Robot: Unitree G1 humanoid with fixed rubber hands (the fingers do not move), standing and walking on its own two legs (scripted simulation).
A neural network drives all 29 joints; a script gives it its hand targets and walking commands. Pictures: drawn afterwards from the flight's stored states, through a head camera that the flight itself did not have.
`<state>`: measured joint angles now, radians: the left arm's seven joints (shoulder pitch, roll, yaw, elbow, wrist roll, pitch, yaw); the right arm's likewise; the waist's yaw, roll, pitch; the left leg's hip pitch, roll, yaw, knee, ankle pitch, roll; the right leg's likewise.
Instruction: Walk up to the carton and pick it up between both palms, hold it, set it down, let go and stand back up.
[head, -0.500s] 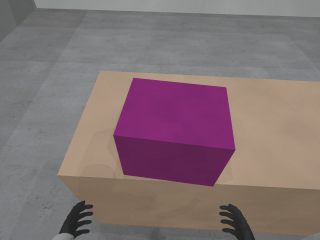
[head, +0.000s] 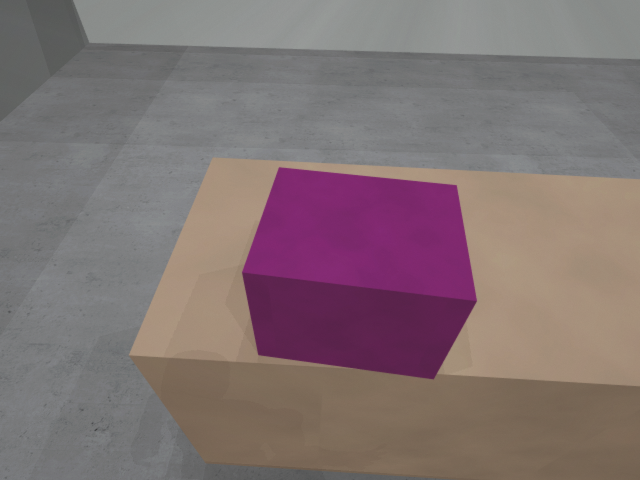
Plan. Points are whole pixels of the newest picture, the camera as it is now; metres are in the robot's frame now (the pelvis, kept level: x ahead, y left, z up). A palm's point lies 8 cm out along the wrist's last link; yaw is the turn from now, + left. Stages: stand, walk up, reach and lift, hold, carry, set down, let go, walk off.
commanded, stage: stand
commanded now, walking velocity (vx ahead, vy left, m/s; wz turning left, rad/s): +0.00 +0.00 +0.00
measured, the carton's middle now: (355, 272) +0.42 -0.06 -0.01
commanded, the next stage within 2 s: none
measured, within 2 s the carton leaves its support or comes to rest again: neither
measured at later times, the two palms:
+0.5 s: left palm out of the picture +0.03 +0.28 -0.12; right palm out of the picture +0.03 -0.29 -0.12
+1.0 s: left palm out of the picture +0.04 +0.28 -0.12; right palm out of the picture +0.04 -0.29 -0.13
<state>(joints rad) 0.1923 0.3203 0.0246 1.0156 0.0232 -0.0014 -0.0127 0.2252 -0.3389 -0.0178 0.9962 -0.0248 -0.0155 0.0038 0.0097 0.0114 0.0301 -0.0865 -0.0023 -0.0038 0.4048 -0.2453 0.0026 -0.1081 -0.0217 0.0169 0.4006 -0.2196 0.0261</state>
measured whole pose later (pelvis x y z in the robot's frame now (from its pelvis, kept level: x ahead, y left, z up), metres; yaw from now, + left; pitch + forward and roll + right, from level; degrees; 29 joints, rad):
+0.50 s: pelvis -0.02 +0.00 +0.00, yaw +0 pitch -4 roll +0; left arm 0.16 0.30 0.01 1.12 0.02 -0.01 -0.01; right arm 0.18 -0.33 -0.01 1.10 -0.02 -0.01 0.01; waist 0.00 0.01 0.06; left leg -0.10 -0.01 0.00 0.34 -0.18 0.00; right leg -0.13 -0.03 0.02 0.36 -0.16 0.03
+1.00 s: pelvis -0.02 +0.00 +0.00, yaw +0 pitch -3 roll +0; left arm 0.13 0.30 0.01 1.14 0.01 -0.01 -0.01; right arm 0.15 -0.32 0.00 1.12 -0.01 -0.01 0.01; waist 0.00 0.01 0.06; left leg -0.10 0.00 -0.02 0.35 -0.19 -0.01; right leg -0.12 -0.02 0.01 0.34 -0.16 0.02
